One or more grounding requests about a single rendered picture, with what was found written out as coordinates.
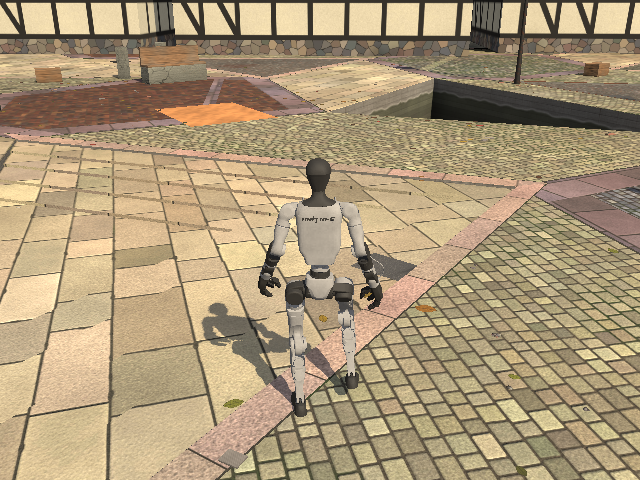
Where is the robot right upper arm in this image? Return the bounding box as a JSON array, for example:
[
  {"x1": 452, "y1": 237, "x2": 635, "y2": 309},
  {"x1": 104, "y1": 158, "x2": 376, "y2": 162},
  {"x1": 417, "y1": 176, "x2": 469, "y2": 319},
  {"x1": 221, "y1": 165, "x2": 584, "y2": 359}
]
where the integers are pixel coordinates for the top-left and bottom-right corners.
[{"x1": 339, "y1": 202, "x2": 367, "y2": 258}]

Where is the left robot forearm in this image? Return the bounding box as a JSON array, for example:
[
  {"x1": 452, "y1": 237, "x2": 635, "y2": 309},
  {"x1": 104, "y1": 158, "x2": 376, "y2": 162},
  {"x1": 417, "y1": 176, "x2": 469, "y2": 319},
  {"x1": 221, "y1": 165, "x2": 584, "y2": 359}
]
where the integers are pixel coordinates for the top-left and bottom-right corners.
[{"x1": 260, "y1": 241, "x2": 280, "y2": 280}]

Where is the left robot shin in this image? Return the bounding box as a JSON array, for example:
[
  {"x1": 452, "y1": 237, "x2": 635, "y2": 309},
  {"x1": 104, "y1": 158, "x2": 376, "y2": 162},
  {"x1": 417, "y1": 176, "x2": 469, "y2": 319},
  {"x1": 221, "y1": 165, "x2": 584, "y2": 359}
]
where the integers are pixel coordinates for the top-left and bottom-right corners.
[{"x1": 289, "y1": 338, "x2": 306, "y2": 403}]

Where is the left robot hand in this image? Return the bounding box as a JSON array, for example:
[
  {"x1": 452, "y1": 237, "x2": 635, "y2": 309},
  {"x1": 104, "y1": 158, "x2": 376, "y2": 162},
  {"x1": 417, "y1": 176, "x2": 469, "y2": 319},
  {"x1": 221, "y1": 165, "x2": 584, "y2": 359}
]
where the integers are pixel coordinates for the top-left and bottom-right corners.
[{"x1": 258, "y1": 276, "x2": 281, "y2": 297}]

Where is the humanoid robot head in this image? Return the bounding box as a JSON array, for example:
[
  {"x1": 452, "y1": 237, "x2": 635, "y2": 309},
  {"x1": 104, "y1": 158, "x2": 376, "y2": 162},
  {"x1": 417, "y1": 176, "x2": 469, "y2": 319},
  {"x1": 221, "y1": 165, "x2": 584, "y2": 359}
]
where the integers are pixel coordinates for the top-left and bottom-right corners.
[{"x1": 302, "y1": 158, "x2": 336, "y2": 207}]

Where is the right robot forearm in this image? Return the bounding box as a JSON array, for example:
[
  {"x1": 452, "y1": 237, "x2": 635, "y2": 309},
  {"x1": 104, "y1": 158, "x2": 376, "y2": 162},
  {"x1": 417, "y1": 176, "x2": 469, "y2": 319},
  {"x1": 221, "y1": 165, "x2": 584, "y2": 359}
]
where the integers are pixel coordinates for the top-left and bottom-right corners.
[{"x1": 357, "y1": 242, "x2": 380, "y2": 288}]

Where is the robot left upper arm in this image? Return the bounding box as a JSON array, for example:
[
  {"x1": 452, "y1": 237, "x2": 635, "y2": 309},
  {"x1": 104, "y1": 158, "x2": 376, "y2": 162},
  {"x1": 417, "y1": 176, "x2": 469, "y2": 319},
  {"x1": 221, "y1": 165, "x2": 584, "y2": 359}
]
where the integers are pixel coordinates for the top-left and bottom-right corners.
[{"x1": 270, "y1": 202, "x2": 298, "y2": 257}]

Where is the right robot hand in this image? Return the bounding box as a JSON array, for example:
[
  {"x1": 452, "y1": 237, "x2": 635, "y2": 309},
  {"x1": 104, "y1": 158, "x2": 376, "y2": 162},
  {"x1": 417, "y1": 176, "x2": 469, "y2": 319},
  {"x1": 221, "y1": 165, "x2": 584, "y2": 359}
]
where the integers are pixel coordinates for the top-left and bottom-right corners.
[{"x1": 360, "y1": 283, "x2": 383, "y2": 310}]

